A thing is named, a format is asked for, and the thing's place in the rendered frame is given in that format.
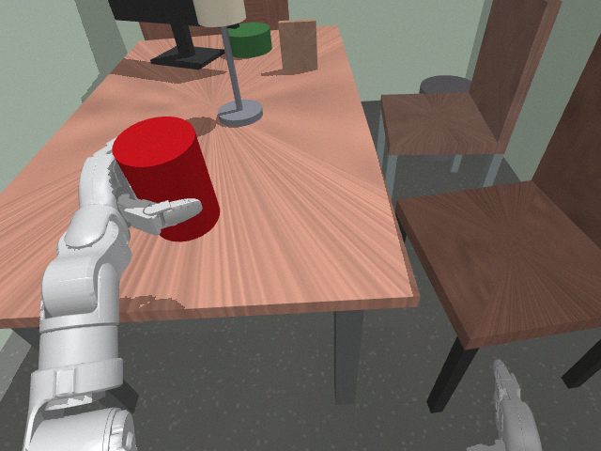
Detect table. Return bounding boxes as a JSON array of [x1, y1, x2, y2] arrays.
[[0, 25, 421, 414]]

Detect desk lamp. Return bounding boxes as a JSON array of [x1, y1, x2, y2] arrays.
[[193, 0, 263, 127]]

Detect chair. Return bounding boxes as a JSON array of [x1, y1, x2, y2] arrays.
[[395, 34, 601, 413], [376, 0, 562, 200]]

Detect right robot hand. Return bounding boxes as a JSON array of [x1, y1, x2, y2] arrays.
[[466, 359, 542, 451]]

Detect left robot hand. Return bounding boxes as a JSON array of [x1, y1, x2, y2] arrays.
[[79, 137, 203, 236]]

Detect left robot arm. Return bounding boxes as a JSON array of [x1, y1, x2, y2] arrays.
[[22, 205, 137, 451]]

